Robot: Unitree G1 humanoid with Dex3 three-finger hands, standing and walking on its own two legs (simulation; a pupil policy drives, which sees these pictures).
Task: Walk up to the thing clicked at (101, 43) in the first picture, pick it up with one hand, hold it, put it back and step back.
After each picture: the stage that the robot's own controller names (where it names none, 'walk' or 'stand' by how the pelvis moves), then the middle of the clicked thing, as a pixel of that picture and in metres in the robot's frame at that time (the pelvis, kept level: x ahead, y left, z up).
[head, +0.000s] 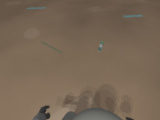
stand; (100, 46) +1.46 -0.26 -0.65
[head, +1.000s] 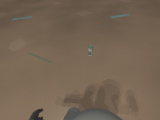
walk; (90, 50) +1.33 +0.07 -0.63
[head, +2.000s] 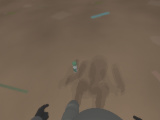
walk; (74, 67) +0.83 +0.27 -0.65
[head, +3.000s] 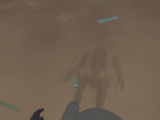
walk; (75, 84) +0.51 +0.19 -0.65
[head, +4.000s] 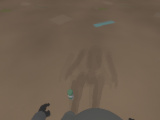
stand; (70, 95) +0.37 +0.19 -0.65
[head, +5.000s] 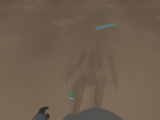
stand; (72, 97) +0.37 +0.18 -0.66
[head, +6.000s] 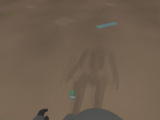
stand; (72, 95) +0.38 +0.18 -0.66
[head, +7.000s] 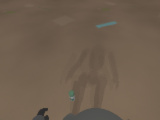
stand; (72, 96) +0.37 +0.19 -0.66
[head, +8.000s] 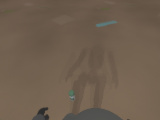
stand; (72, 95) +0.37 +0.18 -0.66
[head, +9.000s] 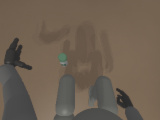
go down; (63, 60) +0.45 +0.19 -0.34
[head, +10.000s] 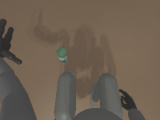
go down; (62, 56) +0.46 +0.19 -0.27
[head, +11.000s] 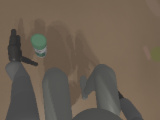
close in; (40, 48) +0.46 +0.23 -0.17
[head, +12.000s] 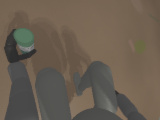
close; (26, 45) +0.46 +0.25 -0.17
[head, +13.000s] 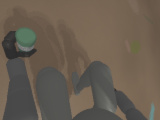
lift; (26, 44) +0.44 +0.25 -0.17
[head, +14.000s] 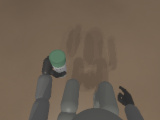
lift; (60, 66) +0.34 +0.19 +0.00
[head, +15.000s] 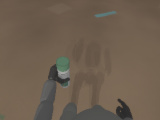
hold; (64, 74) +0.31 +0.17 +0.02
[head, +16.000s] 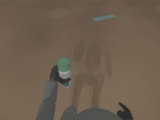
hold; (65, 74) +0.31 +0.16 +0.03
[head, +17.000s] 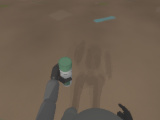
crouch; (66, 73) +0.31 +0.16 +0.04
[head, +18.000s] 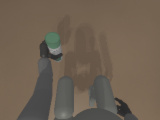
crouch; (55, 50) +0.46 +0.19 -0.05
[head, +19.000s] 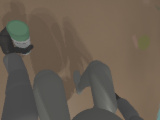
lower; (22, 41) +0.47 +0.25 -0.18
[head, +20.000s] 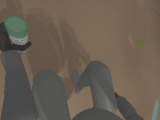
lower; (19, 38) +0.48 +0.26 -0.17
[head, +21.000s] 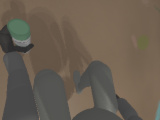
lower; (22, 40) +0.47 +0.26 -0.18
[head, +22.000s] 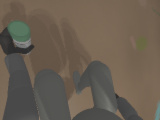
lower; (23, 41) +0.46 +0.26 -0.18
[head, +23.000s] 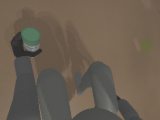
loosen; (32, 45) +0.45 +0.23 -0.17
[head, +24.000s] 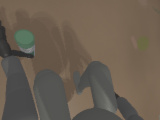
withdraw; (27, 47) +0.45 +0.24 -0.18
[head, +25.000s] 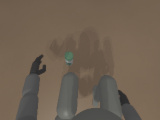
walk; (69, 59) +0.46 +0.17 -0.30
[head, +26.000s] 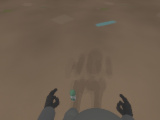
stand; (72, 95) +0.38 +0.15 -0.59
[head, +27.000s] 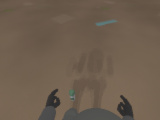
stand; (72, 95) +0.37 +0.16 -0.60
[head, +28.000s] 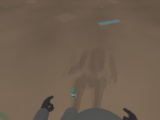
stand; (73, 93) +0.39 +0.16 -0.62
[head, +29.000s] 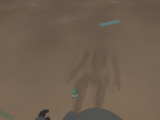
walk; (74, 94) +0.39 +0.16 -0.65
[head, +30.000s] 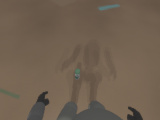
walk; (77, 74) +0.56 +0.12 -0.63
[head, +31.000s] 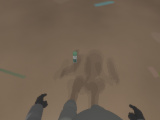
walk; (75, 57) +0.87 +0.21 -0.63
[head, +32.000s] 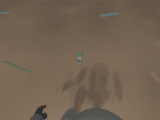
stand; (79, 58) +1.02 +0.16 -0.64
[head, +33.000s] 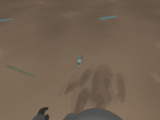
stand; (79, 60) +1.02 +0.17 -0.66
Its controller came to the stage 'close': yes
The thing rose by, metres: 0.68
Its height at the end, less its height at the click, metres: +0.00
